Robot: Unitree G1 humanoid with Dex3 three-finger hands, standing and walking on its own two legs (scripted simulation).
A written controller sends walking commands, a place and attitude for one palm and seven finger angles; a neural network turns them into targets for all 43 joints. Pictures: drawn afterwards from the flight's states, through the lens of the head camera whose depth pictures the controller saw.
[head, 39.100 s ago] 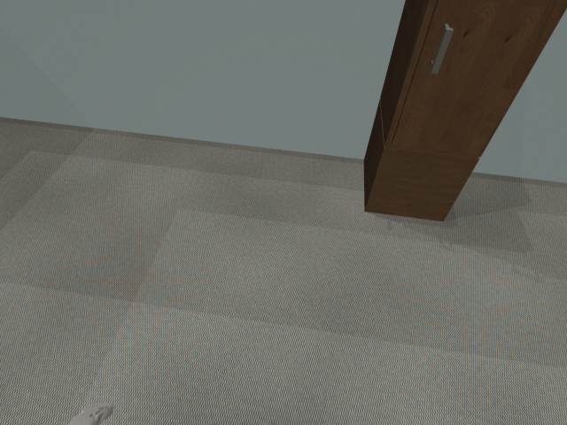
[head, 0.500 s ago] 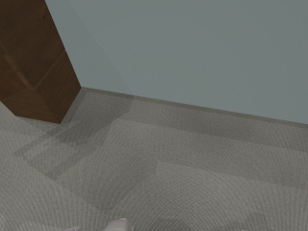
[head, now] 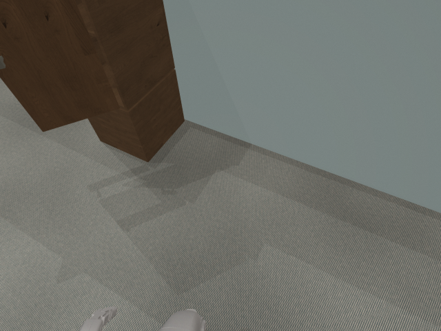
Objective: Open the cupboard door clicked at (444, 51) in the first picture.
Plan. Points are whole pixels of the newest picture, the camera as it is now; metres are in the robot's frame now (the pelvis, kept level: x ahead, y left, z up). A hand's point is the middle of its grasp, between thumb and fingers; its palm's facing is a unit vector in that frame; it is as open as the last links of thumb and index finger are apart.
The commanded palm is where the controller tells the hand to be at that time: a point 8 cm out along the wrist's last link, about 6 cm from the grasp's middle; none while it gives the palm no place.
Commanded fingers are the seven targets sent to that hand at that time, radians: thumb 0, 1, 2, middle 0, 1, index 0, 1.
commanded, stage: turn to face it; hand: left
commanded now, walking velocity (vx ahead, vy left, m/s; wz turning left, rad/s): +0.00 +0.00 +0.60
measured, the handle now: out of the picture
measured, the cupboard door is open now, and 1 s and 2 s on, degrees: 54 54 54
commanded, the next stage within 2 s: take the last steps up to it in 0.70 s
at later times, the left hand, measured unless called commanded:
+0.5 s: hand out of the picture +0.04 +0.23 -0.15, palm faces +0.30 -0.91 -0.29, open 7.4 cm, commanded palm none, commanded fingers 0.00 0.90 0.90 -0.20 -0.30 -0.20 -0.30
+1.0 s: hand out of the picture -0.05 +0.18 -0.17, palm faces +0.48 -0.86 -0.19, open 7.4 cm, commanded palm none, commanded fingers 0.00 0.90 0.90 -0.20 -0.30 -0.20 -0.30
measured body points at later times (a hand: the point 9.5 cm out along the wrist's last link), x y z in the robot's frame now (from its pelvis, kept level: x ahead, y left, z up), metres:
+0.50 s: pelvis +0.01 -0.01 +0.00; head +0.04 +0.00 +0.45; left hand +0.02 +0.28 -0.13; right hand +0.16 -0.23 -0.14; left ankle +0.01 +0.12 -0.73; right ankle +0.04 -0.14 -0.71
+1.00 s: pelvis +0.01 -0.01 +0.01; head +0.03 +0.03 +0.45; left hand -0.07 +0.23 -0.16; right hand +0.19 -0.19 -0.13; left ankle -0.03 +0.08 -0.73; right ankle +0.05 -0.13 -0.68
